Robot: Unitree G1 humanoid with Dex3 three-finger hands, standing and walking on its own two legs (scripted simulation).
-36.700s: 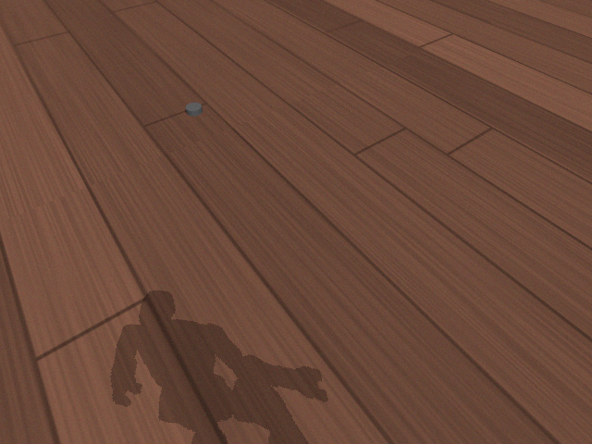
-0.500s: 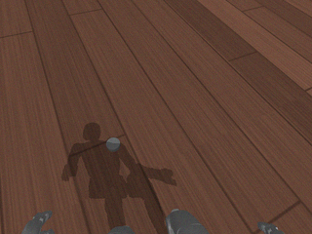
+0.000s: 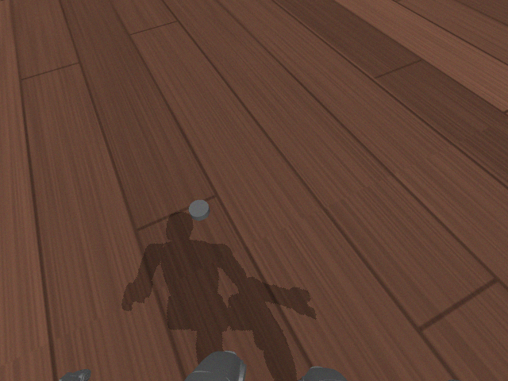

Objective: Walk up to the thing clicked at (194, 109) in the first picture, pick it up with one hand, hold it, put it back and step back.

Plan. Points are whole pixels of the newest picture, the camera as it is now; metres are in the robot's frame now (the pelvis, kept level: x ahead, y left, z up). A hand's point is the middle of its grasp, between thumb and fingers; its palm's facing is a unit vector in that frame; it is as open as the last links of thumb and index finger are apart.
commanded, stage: step back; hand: left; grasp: from above
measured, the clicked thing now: (199, 210) +0.85 +0.30 -0.74
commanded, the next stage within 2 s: stand in 1.58 s
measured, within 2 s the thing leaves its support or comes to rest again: neither
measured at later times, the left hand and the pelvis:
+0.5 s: hand out of the picture -0.10 +0.26 -0.15, palm faces -0.03 -0.91 -0.41, open 7.3 cm; pelvis -0.18 -0.01 -0.01, yaw -1 degrees
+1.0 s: hand out of the picture -0.17 +0.27 -0.14, palm faces +0.04 -0.92 -0.38, open 7.3 cm; pelvis -0.22 -0.01 +0.00, yaw +2 degrees
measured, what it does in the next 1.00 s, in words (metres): walks backwards: left foot, then right foot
